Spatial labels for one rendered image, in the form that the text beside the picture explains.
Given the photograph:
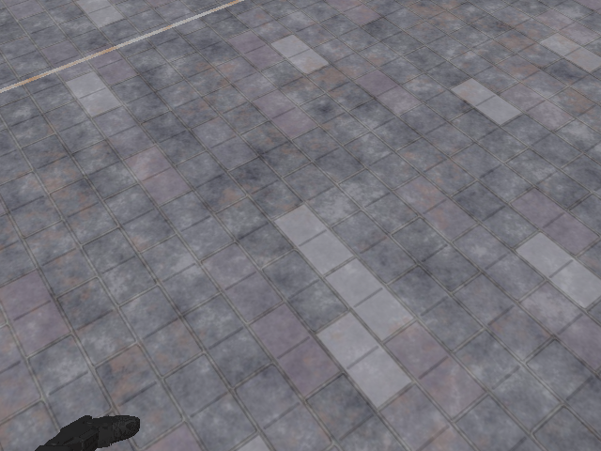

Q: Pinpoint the robot left hand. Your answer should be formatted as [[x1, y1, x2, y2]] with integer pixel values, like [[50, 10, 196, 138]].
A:
[[35, 415, 140, 451]]

